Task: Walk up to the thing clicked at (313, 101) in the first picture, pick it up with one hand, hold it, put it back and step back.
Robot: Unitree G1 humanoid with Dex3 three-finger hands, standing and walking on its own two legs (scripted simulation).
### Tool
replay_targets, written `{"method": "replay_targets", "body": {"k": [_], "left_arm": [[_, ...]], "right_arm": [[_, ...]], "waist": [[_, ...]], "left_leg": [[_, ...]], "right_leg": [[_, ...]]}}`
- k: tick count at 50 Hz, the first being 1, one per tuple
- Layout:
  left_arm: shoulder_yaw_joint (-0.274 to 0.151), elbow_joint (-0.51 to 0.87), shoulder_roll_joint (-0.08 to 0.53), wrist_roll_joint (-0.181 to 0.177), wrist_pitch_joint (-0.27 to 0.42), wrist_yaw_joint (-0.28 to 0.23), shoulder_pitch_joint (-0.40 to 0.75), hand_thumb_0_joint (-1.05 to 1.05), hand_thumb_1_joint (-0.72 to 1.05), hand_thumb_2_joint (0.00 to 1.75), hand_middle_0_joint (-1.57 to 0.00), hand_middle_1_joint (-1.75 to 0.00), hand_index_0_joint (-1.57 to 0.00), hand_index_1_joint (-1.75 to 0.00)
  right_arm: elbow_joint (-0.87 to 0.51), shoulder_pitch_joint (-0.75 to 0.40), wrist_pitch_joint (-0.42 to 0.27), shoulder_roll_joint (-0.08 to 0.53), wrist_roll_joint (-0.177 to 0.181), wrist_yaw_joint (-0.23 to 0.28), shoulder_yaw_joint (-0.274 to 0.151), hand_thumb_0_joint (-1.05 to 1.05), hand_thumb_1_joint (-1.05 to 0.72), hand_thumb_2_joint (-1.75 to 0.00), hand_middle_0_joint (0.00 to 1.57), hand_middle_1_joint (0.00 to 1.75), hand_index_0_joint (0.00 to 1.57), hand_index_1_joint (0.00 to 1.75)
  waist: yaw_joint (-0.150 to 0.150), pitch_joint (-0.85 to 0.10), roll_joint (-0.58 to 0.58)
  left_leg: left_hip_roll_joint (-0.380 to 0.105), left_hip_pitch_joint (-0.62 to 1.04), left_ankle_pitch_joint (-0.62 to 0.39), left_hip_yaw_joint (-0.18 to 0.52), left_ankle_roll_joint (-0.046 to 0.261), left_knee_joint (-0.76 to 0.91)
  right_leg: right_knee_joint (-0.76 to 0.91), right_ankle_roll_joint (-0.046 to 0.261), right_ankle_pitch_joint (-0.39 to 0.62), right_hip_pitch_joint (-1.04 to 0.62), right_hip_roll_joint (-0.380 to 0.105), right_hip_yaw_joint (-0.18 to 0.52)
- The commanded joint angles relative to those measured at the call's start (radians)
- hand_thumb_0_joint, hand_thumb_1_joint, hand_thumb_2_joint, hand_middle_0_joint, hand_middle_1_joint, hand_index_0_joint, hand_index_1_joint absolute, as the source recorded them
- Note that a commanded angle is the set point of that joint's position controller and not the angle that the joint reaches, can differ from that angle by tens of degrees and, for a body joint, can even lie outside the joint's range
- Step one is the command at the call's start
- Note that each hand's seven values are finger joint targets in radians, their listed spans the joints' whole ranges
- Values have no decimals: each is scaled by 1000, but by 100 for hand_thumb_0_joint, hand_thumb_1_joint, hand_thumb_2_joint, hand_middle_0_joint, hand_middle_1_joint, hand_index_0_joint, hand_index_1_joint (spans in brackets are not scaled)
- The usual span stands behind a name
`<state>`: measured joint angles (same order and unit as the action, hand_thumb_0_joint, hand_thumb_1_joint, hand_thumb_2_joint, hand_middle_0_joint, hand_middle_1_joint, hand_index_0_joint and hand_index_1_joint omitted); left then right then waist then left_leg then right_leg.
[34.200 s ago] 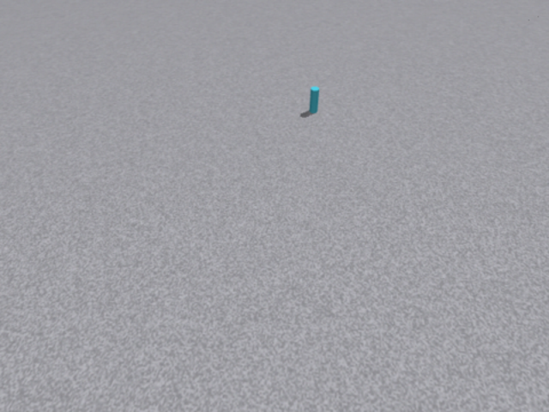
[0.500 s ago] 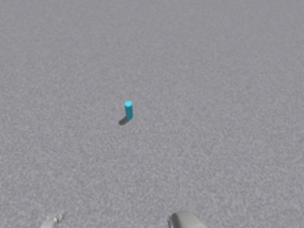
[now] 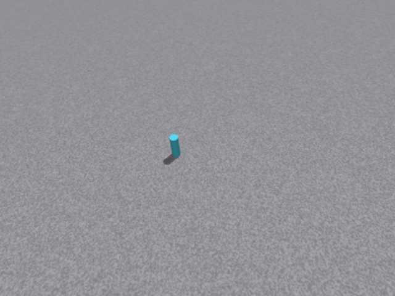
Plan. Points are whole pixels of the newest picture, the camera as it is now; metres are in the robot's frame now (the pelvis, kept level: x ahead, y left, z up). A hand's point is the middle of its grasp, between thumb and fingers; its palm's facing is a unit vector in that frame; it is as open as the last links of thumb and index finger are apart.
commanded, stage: step back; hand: left
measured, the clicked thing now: (175, 146) +1.07 +0.24 -0.68
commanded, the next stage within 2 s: stand in 0.62 s
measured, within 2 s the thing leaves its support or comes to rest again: neither
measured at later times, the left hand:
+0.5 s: hand out of the picture +0.13 +0.26 -0.14, palm faces +0.06 -0.93 -0.37, open 7.4 cm
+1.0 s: hand out of the picture +0.13 +0.25 -0.14, palm faces +0.02 -0.94 -0.33, open 7.4 cm
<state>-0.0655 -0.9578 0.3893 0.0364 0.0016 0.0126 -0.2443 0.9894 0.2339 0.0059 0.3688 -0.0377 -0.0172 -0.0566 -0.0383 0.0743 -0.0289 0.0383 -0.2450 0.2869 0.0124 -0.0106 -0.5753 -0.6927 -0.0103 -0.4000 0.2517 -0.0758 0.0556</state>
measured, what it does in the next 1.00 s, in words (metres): steps on the spot: left foot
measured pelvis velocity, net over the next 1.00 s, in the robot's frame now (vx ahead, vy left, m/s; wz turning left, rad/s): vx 0.07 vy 0.00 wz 0.03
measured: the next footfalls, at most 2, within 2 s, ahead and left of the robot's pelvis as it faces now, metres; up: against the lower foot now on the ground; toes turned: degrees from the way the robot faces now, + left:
left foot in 0.50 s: +0.13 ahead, +0.13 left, +0.00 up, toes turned +3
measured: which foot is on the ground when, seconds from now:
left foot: down 0.00-0.22, up 0.24-0.48, down 0.50-1.00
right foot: down 0.00-1.00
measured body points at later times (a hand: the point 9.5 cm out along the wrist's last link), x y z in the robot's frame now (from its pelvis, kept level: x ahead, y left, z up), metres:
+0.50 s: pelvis +0.05 -0.01 +0.00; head +0.07 -0.01 +0.45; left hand +0.12 +0.30 -0.12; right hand +0.13 -0.33 -0.12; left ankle +0.09 +0.13 -0.72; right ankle +0.04 -0.13 -0.72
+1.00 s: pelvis +0.07 +0.00 +0.02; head +0.07 +0.00 +0.47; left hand +0.13 +0.30 -0.11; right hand +0.20 -0.29 -0.10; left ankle +0.09 +0.13 -0.72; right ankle +0.04 -0.14 -0.72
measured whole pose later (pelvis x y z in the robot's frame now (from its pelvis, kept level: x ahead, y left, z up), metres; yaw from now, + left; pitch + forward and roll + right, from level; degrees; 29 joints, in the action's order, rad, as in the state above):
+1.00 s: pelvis +0.07 +0.00 +0.02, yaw +2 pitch -3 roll +0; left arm 0.00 -1.12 0.35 0.00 0.02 0.01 -0.10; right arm 1.10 0.04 -0.02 0.34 -0.01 -0.01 0.00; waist -0.02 0.06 0.00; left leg -0.02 -0.17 0.17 -0.02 -0.01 -0.39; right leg -0.37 -0.03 -0.24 0.07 -0.03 -0.01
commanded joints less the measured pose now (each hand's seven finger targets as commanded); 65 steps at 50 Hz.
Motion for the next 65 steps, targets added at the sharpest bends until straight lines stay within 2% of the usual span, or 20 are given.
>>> {"method": "replay_targets", "body": {"k": [1, 4, 7, 9, 10, 11, 12, 13, 14, 17, 23, 25, 26, 28, 30, 31, 34, 36, 46, 65], "left_arm": [[-50, 87, 243, -9, 22, -20, 114, 0, 90, 90, -20, -30, -20, -30], [-45, 77, 202, -17, 38, -6, 61, 0, 90, 90, -20, -30, -20, -30], [-47, 55, 176, -14, 42, -4, 62, 0, 90, 90, -20, -30, -20, -30], [-50, 21, 163, -12, 52, -14, -17, 0, 90, 90, -20, -30, -20, -30], [-59, 4, 192, -7, 55, -23, -56, 0, 90, 90, -20, -30, -20, -30], [-80, -2, 271, 7, 58, -31, -92, 0, 90, 90, -20, -30, -20, -30], [-89, 32, 322, 6, 55, -31, -12, 0, 90, 90, -20, -30, -20, -30], [-89, 64, 335, 7, 53, -27, 84, 0, 90, 90, -20, -30, -20, -30], [-86, 81, 310, 4, 54, -25, 124, 0, 90, 90, -20, -30, -20, -30], [-57, 70, 236, -8, 65, -27, 140, 0, 90, 90, -20, -30, -20, -30], [-42, 61, 234, -23, 49, -29, 155, 0, 90, 90, -20, -30, -20, -30], [-29, 71, 211, -32, 34, -31, 151, 0, 90, 90, -20, -30, -20, -30], [-21, 78, 184, -39, 30, -32, 141, 0, 90, 90, -20, -30, -20, -30], [-22, 52, 176, -54, 8, -37, 140, 0, 90, 90, -20, -30, -20, -30], [-13, 25, 170, -45, 10, -33, 134, 0, 90, 90, -20, -30, -20, -30], [6, -17, 122, -42, 14, -25, 87, 0, 90, 90, -20, -30, -20, -30], [5, -42, 183, -27, 36, -26, 98, 0, 90, 90, -20, -30, -20, -30], [6, -47, 213, -29, 40, -25, 176, 0, 90, 90, -20, -30, -20, -30], [33, -109, 166, -33, 45, -20, 177, 0, 90, 90, -20, -30, -20, -30], [30, -120, 182, -28, 42, -18, 188, 0, 90, 90, -20, -30, -20, -30]], "right_arm": [[-80, 22, -57, 365, 4, 13, -102, 0, -90, -90, 20, 30, 20, 30], [-90, -23, -63, 276, -8, 15, -74, 0, -90, -90, 20, 30, 20, 30], [-88, -24, -56, 273, 1, 13, -72, 0, -90, -90, 20, 30, 20, 30], [-104, -75, -37, 225, 15, 13, -50, 0, -90, -90, 20, 30, 20, 30], [-115, -78, -33, 172, 24, 16, -33, 0, -90, -90, 20, 30, 20, 30], [-137, -75, -32, 105, 32, 23, -13, 0, -90, -90, 20, 30, 20, 30], [-127, -54, -22, 132, 19, 37, -20, 0, -90, -90, 20, 30, 20, 30], [-98, -24, -19, 205, 14, 40, -42, 0, -90, -90, 20, 30, 20, 30], [-80, 14, -23, 226, 15, 39, -47, 0, -90, -90, 20, 30, 20, 30], [-40, 35, -28, 185, 20, 28, -32, 0, -90, -90, 20, 30, 20, 30], [-26, 26, -37, 153, 15, 28, -24, 0, -90, -90, 20, 30, 20, 30], [-13, 23, -42, 186, 14, 36, -39, 0, -90, -90, 20, 30, 20, 30], [-18, 18, -44, 235, 9, 41, -51, 0, -90, -90, 20, 30, 20, 30], [-47, -80, -43, 296, 18, 41, -45, 0, -90, -90, 20, 30, 20, 30], [-36, -129, -37, 263, 12, 39, -35, 0, -90, -90, 20, 30, 20, 30], [-36, -164, -38, 225, 17, 32, -21, 0, -90, -90, 20, 30, 20, 30], [-18, -150, -42, 186, 34, 29, -9, 0, -90, -90, 20, 30, 20, 30], [5, -137, -41, 186, 38, 26, -7, 0, -90, -90, 20, 30, 20, 30], [58, -217, -47, 178, 34, 18, 5, 0, -90, -90, 20, 30, 20, 30], [105, -210, -41, 189, 28, 13, 6, 0, -90, -90, 20, 30, 20, 30]], "waist": [[69, -2, 139], [34, -5, 183], [37, -46, 219], [-25, -75, 187], [-49, -105, 106], [-67, -101, -129], [-40, -73, -100], [-14, -18, -70], [7, 13, -54], [26, 15, -70], [40, -70, -136], [46, -107, -40], [39, -151, 71], [26, -150, 184], [8, -127, 193], [-8, -114, 187], [22, -166, 103], [60, -167, 89], [38, -124, 19], [41, -98, 40]], "left_leg": [[-396, 29, 448, 592, 276, 369], [-278, 100, 136, 362, 209, 279], [-243, 7, -61, 268, 182, 208], [-174, -88, -94, 154, 122, 62], [-129, -169, -70, 118, 85, -49], [18, -341, 103, 75, 34, -267], [7, -358, 290, 98, 19, -345], [-46, -303, 295, 110, 21, -412], [-65, -275, 268, 118, 16, -406], [-64, -227, 159, 110, 18, -315], [-44, -31, -6, -55, 17, 18], [-75, 92, -342, 9, 40, 105], [-187, 139, -506, 136, 84, 105], [-357, 3, -429, 322, 246, 168], [-315, -21, -319, 260, 212, 179], [-259, 1, -244, 205, 147, 188], [-162, 44, -328, 96, 42, 76], [-151, 131, -281, 88, 46, 157], [-178, 187, -383, 79, 40, 225], [-168, 136, -178, 66, 18, 306]], "right_leg": [[-250, 44, -182, 260, 30, -5], [-123, 45, -120, 258, 15, -17], [32, 40, -27, 66, 57, -83], [249, 44, 132, -133, 95, -115], [275, 48, 164, -242, 53, -36], [380, 98, 79, -294, -139, 281], [458, 184, -125, -189, -308, 436], [483, 260, -249, -50, -362, 484], [455, 268, -183, -21, -338, 432], [366, 183, 173, -36, -185, 167], [162, 144, 707, -73, -153, 8], [48, 78, 601, -21, -87, -31], [-28, 46, 476, 26, -34, -58], [-68, 26, -78, -16, 62, -73], [4, 42, -88, -40, 44, -52], [152, 35, -19, -63, 24, -23], [280, 52, 391, -152, -68, 67], [262, 53, 367, -76, -69, 61], [374, 22, 404, -130, -52, 13], [451, 24, 238, -130, -59, 30]]}}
